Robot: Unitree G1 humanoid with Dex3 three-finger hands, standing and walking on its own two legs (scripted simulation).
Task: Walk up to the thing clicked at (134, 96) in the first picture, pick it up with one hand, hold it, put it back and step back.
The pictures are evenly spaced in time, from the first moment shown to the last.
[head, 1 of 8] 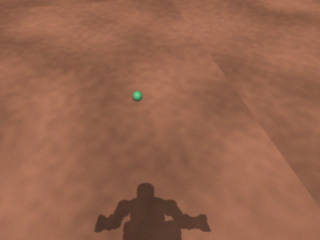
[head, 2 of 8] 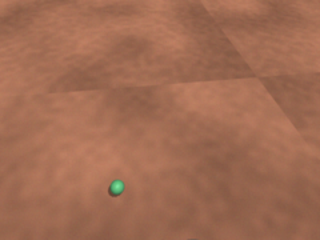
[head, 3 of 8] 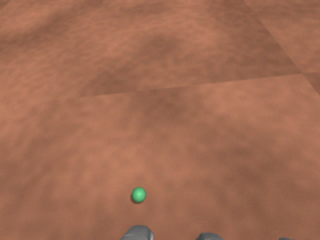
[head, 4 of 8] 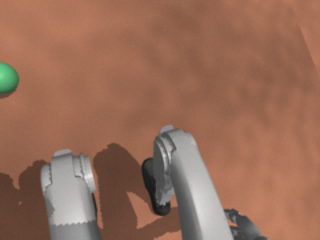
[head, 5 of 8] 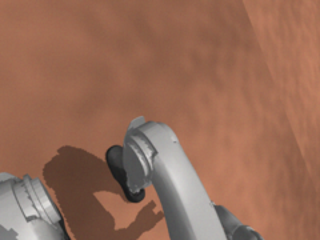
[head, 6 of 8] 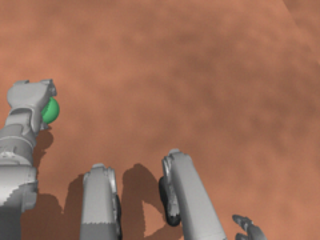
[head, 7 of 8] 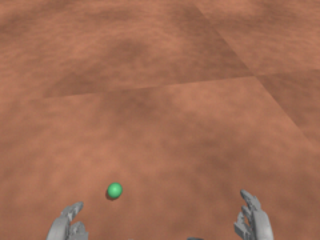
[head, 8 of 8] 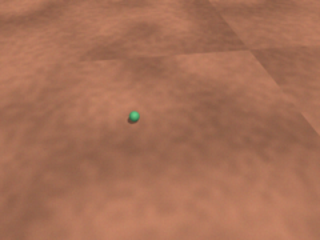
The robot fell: no
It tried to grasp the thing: yes
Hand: left
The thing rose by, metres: 0.67
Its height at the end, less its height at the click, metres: +0.00
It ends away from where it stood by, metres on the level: 0.00
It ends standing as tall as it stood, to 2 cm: yes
